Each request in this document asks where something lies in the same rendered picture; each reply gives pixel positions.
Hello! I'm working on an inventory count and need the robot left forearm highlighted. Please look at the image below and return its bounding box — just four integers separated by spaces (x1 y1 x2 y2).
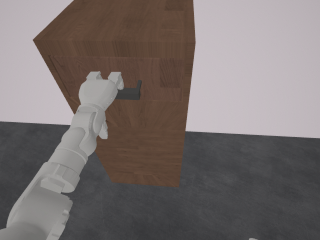
6 103 106 228

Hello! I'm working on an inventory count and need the cabinet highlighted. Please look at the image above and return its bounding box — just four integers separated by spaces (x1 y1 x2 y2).
33 0 196 188

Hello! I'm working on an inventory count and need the handle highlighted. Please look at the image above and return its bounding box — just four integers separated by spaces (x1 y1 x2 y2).
115 80 142 100

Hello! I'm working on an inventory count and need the robot left upper arm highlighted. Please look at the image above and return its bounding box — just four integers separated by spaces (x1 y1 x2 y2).
0 185 73 240

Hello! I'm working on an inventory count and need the drawer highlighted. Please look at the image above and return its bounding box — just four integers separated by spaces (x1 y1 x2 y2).
50 55 185 101

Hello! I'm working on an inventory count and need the left robot hand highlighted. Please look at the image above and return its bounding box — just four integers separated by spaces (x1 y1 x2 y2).
78 71 124 139

